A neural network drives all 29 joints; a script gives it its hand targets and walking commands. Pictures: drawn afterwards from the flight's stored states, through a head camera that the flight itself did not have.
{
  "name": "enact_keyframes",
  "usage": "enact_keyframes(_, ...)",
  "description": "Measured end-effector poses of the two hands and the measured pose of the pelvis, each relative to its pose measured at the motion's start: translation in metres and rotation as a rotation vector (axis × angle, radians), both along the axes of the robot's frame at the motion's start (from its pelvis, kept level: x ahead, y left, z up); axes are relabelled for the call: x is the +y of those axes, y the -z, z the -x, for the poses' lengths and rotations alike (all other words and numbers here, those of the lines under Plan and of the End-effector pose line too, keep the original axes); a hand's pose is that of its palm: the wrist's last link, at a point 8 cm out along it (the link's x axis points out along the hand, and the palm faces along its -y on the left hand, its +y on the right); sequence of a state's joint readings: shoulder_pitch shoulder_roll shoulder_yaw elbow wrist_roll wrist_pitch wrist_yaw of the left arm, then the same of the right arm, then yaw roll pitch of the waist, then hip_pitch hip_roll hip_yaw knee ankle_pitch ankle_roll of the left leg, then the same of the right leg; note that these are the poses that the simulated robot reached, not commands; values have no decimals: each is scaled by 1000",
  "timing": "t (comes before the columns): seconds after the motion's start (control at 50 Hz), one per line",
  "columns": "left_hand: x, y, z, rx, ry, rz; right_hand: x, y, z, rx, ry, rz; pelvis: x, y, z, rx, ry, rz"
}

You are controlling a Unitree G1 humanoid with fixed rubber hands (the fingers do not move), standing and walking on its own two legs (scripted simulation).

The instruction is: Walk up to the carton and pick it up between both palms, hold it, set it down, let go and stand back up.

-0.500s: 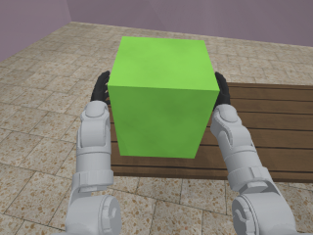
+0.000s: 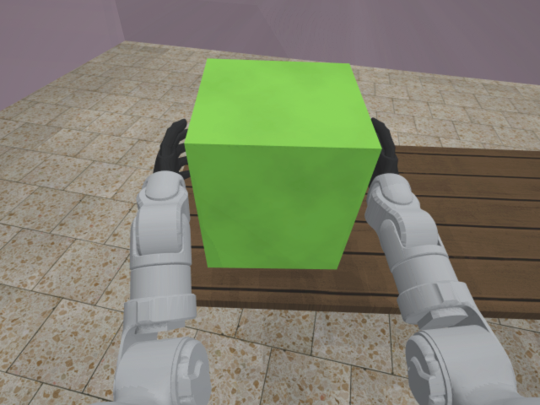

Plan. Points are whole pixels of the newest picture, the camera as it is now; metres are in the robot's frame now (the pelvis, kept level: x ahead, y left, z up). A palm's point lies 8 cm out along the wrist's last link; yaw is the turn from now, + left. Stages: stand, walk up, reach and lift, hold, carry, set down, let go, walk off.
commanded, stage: hold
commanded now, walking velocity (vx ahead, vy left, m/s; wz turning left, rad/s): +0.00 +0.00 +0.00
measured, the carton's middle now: (275, 169) +0.41 -0.01 +0.17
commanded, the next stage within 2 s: none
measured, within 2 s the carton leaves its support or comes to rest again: neither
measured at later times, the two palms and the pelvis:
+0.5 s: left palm (156, 172) +0.35 +0.15 +0.21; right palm (380, 164) +0.35 -0.15 +0.21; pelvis -0.01 +0.00 +0.00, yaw +0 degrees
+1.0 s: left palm (154, 173) +0.34 +0.16 +0.21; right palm (379, 165) +0.35 -0.14 +0.21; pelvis -0.01 -0.01 +0.00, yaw +1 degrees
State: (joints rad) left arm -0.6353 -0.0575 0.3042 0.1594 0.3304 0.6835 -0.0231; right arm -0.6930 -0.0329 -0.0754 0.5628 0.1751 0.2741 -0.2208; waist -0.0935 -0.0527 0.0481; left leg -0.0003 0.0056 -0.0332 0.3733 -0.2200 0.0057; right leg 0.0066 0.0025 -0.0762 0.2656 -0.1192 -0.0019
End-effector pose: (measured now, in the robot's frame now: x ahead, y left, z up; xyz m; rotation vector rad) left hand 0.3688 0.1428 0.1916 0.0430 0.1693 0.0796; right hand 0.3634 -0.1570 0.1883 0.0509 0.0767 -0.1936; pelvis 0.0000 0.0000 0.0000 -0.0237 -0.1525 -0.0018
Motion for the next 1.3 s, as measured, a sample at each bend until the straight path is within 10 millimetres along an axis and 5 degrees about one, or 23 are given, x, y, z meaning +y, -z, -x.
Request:
enact_keyframes(0.44, 10, -20, 19, -18, -40, 14, 10, -23, 8, -19, -33, -1, -4, 0, 7, -26, -5, -5)
enact_keyframes(1.3, 15, -23, 23, -21, -48, 6, 15, -22, 11, -24, -35, -6, -7, 0, 8, -42, -17, -6)
